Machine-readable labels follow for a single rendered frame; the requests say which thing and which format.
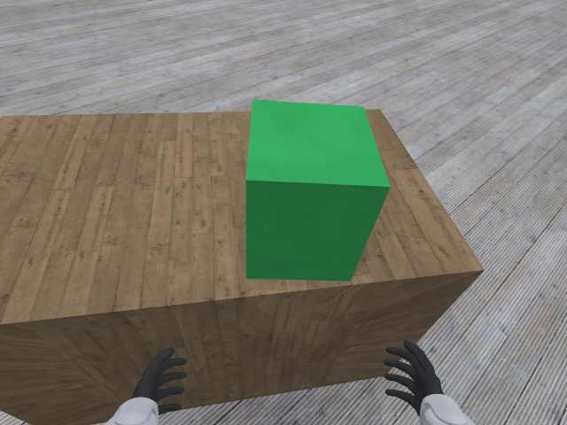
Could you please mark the right robot forearm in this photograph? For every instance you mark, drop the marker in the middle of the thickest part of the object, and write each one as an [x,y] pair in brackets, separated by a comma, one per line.
[439,409]

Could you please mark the right robot hand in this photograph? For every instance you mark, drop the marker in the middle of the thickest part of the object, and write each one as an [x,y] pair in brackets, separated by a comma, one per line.
[421,371]

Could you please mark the carton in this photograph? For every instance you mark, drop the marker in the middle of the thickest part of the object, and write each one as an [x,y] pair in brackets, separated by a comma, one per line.
[315,184]

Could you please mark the left robot forearm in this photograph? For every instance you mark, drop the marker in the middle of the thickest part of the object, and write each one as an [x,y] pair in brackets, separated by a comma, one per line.
[136,411]

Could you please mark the left robot hand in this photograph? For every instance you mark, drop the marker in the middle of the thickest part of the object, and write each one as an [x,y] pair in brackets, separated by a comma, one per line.
[152,379]

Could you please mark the pedestal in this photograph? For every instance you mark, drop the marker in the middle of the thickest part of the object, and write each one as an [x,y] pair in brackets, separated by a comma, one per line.
[122,235]

